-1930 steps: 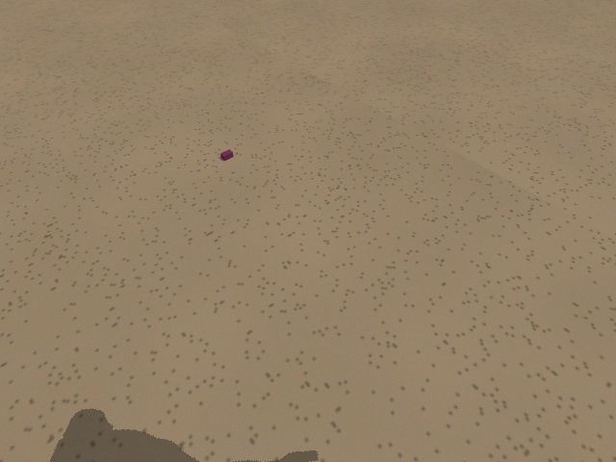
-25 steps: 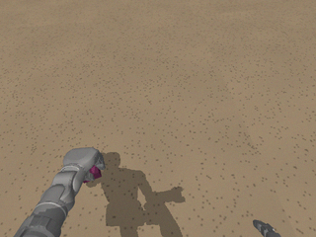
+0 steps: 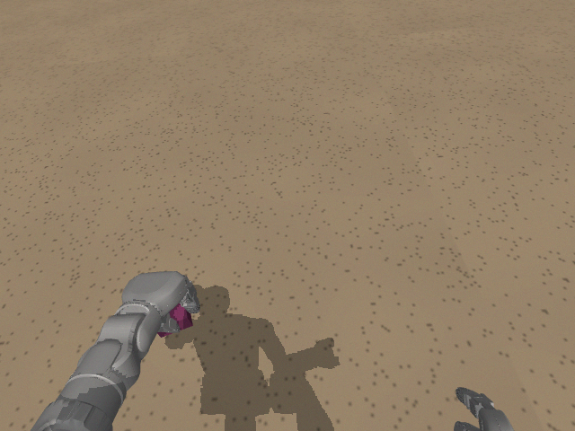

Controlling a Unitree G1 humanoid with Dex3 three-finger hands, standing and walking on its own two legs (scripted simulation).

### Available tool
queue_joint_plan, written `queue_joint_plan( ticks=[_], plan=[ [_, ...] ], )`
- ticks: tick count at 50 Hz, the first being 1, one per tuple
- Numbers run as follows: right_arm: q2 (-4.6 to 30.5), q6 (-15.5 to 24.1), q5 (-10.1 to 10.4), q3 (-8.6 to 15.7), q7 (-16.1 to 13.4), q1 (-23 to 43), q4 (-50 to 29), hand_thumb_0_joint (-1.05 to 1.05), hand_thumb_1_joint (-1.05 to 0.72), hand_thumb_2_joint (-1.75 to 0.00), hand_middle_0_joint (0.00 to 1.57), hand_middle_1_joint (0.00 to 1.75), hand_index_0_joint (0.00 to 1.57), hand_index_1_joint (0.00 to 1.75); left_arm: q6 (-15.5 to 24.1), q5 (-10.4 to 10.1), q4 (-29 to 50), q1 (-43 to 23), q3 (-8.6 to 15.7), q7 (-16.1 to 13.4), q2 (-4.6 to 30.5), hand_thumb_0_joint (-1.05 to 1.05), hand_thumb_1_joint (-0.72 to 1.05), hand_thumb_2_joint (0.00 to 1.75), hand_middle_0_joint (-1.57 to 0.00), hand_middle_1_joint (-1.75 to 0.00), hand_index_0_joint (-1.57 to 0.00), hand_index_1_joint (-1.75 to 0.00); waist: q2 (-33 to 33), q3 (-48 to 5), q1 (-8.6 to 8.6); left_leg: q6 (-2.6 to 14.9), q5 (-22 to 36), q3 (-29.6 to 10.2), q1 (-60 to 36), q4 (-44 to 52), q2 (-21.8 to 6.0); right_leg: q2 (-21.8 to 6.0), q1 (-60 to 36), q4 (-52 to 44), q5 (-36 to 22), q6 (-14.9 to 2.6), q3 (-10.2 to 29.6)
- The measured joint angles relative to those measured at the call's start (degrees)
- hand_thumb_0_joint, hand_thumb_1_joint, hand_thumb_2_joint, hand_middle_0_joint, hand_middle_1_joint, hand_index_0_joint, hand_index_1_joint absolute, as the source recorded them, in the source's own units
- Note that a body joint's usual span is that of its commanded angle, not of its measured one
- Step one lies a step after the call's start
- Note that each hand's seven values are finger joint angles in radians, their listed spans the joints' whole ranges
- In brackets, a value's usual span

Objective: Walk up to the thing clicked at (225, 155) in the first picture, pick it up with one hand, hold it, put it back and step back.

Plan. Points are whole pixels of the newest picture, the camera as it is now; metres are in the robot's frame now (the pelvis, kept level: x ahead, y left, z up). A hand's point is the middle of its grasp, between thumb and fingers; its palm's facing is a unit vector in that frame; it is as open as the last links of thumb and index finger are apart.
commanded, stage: hold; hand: left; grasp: from above
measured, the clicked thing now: (172, 319) +0.32 +0.23 -0.09
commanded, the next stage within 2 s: crouch in 1.04 s
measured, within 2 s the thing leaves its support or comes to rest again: neither
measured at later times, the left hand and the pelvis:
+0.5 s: hand (162, 320) +0.29 +0.22 -0.02, palm faces -0.44 -0.04 -0.90, open 5.1 cm; pelvis -0.01 +0.00 +0.00, yaw +0 degrees
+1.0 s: hand (158, 320) +0.29 +0.23 -0.02, palm faces -0.44 -0.04 -0.90, open 5.1 cm; pelvis +0.00 +0.00 +0.01, yaw +0 degrees
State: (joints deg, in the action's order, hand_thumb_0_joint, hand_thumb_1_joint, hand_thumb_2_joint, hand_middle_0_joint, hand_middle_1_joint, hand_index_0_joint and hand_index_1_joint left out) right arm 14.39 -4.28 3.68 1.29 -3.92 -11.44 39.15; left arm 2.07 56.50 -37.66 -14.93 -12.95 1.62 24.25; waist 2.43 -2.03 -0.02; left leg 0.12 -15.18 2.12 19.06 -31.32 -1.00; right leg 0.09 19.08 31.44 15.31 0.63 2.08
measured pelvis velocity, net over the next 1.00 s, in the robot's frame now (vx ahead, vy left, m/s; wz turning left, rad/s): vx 0.00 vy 0.00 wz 0.00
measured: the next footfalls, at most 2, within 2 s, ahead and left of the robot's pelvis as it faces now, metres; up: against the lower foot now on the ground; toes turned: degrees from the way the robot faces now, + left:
none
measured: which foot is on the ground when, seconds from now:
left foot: down 0.00-1.00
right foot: down 0.00-1.00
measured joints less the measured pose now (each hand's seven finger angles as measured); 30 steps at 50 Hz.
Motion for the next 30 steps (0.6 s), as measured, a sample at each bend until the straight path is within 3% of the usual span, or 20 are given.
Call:
queue_joint_plan(
  ticks=[30],
  plan=[
    [0.04, -0.54, 0.44, -0.57, -0.64, 1.63, -0.47, 0.01, -0.9, -0.9, 0.2, 0.3, 0.2, 0.3, 0.12, -0.73, 3.58, 1.27, 0.33, 2.54, 0.58, -0.05, 0.66, 0.0, -1.06, -0.01, -1.17, -0.01, 0.39, 1.16, -0.64, -0.23, 2.34, -0.02, -4.07, 4.09, 0.03, 0.01, -3.72, -3.33, -1.93, -0.25, -0.02]
  ],
)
